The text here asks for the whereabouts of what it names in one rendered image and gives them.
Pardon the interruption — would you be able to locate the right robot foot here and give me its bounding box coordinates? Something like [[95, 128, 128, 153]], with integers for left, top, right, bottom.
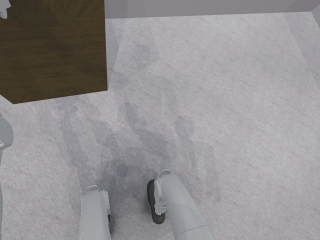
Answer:
[[147, 179, 165, 224]]

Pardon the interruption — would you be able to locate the cabinet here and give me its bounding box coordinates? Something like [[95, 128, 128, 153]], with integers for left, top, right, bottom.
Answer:
[[0, 0, 108, 104]]

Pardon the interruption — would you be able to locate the robot left hand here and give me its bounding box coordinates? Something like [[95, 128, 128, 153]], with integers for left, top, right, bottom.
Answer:
[[0, 0, 11, 19]]

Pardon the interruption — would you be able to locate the robot left upper arm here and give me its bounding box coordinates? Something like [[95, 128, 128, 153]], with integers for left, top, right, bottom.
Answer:
[[0, 113, 14, 240]]

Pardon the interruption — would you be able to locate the robot right thigh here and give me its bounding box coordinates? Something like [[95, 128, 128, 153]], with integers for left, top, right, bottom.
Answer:
[[154, 173, 215, 240]]

